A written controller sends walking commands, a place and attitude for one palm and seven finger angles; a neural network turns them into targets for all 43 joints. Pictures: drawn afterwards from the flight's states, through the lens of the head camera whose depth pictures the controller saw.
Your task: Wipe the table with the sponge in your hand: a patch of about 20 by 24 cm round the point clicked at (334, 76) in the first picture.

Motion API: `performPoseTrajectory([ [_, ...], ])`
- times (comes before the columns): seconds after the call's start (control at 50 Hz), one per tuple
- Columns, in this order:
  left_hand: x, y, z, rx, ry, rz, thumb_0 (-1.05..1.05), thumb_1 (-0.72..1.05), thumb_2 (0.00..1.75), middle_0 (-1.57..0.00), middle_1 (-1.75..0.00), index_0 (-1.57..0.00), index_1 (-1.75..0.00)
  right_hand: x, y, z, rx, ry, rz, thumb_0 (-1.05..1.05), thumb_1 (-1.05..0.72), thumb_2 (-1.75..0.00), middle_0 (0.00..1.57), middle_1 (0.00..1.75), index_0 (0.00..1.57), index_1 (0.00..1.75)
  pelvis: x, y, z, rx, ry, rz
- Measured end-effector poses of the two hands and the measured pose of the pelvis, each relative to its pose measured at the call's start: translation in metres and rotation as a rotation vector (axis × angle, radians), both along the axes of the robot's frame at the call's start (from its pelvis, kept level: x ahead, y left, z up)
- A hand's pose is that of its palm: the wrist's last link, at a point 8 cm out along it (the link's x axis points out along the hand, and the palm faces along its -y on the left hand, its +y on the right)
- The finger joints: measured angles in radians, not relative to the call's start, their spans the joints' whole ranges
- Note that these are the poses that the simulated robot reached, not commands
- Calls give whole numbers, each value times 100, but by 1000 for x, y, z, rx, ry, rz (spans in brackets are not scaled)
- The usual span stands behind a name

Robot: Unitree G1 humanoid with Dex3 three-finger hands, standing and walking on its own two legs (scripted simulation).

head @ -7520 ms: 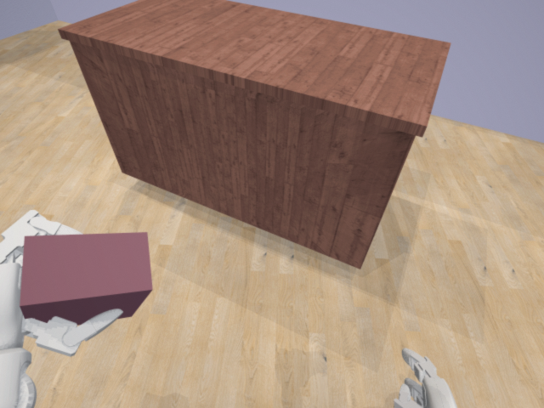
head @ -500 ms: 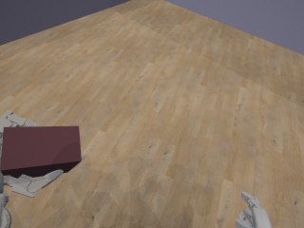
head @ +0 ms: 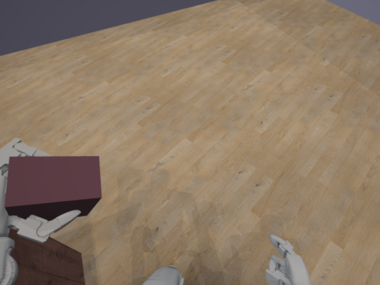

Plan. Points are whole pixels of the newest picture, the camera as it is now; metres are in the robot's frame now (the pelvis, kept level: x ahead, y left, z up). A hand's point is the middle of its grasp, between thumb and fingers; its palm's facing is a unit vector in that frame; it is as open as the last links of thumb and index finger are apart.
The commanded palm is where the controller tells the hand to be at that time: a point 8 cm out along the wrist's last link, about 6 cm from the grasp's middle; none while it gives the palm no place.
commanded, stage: turn to face it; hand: left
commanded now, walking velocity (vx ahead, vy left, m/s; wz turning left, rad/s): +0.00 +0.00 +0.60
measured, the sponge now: (67, 190) +0.23 +0.21 +0.15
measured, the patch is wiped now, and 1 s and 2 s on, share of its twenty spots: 0.00 0.00 0.00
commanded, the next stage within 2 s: none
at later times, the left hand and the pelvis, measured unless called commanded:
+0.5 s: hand out of the picture +0.07 +0.29 +0.18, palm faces +0.57 -0.68 -0.46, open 10.5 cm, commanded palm +0.00 +0.32 +0.19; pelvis -0.06 +0.00 +0.00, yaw +18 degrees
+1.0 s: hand out of the picture -0.07 +0.27 +0.18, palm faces +0.78 -0.46 -0.42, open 10.5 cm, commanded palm -0.15 +0.27 +0.19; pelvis -0.12 -0.05 +0.00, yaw +36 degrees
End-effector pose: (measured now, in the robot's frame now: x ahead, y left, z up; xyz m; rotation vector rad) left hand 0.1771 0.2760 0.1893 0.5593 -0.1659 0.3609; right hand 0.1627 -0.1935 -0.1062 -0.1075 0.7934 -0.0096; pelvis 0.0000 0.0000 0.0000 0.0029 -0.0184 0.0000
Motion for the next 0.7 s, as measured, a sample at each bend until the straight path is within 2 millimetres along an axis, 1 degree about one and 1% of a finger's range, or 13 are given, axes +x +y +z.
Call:
performPoseTrajectory([
  [0.08, -23, -4, -5, -49, 21, 38, -1, -52, 99, -67, -137, -69, -136, -4, -25, 12, -76, 7, -2, 1, -90, -90, 20, 30, 21, 30, -10, -5, 8, 37, -11, 53],
  [0.16, -43, 0, 1, -39, -6, 52, -1, -52, 99, -67, -137, -69, -136, -4, -45, 30, -168, -15, -6, 1, -90, -90, 20, 30, 20, 30, -19, -8, 13, 54, 1, 105],
  [0.22, -60, 10, 8, -21, -54, 75, -1, -52, 99, -67, -137, -69, -136, -2, -51, 41, -227, -35, 13, 1, -90, -90, 20, 30, 20, 30, -26, -6, 12, 50, 18, 143],
  [0.26, -73, 19, 10, -12, -91, 96, -1, -52, 99, -67, -137, -69, -136, 0, -50, 46, -259, -47, 33, 1, -90, -90, 20, 30, 20, 30, -32, -2, 9, 43, 29, 166],
  [0.3, -87, 29, 9, -11, -128, 115, -1, -52, 99, -67, -137, -69, -136, 1, -43, 47, -281, -63, 54, 1, -90, -90, 19, 30, 20, 30, -38, 5, 3, 33, 35, 189],
  [0.34, -101, 38, 4, -5, -163, 121, -1, -52, 99, -67, -137, -69, -136, 2, -33, 43, -286, -92, 68, 1, -90, -90, 19, 30, 20, 30, -46, 12, -7, 20, 33, 211],
  [0.4, -120, 47, -1, 8, -149, 147, -1, -52, 99, -67, -137, -69, -136, -4, -7, 39, -224, -84, 111, 1, -90, -90, 19, 30, 20, 30, -55, 11, -6, 18, 17, 252],
  [0.48, -148, 43, 9, 28, -115, 184, -1, -52, 99, -67, -137, -69, -136, -17, 31, 33, -105, -58, 213, 1, -90, -90, 19, 30, 20, 30, -63, 5, 3, -18, 11, 309],
  [0.54, -171, 33, 17, 41, -86, 222, -1, -52, 99, -67, -137, -69, -136, -24, 52, 26, -35, -37, 285, 1, -90, -90, 20, 30, 20, 30, -67, -3, 6, -28, 10, 345],
  [0.58, -184, 28, 19, 55, -61, 263, -1, -52, 99, -67, -137, -69, -136, -26, 60, 19, -2, -23, 330, 1, -90, -90, 20, 30, 20, 30, -69, -10, 5, -29, 8, 368],
  [0.62, -197, 23, 17, 69, -35, 319, -1, -52, 99, -67, -137, -69, -136, -26, 63, 10, 22, -12, 372, 1, -90, -90, 20, 30, 21, 30, -72, -19, 2, -22, 7, 388],
  [0.66, -208, 17, 11, 76, -19, 379, -1, -52, 99, -67, -137, -69, -136, -22, 61, 0, 33, -9, 411, 1, -90, -90, 20, 30, 21, 30, -75, -29, -4, -18, 2, 407],
  [0.7, -218, 13, 4, 39, -13, 435, -1, -52, 99, -67, -137, -69, -136, -18, 55, -4, 14, 1, 441, 1, -90, -90, 20, 30, 21, 30, -81, -37, -4, -8, -6, 444],
])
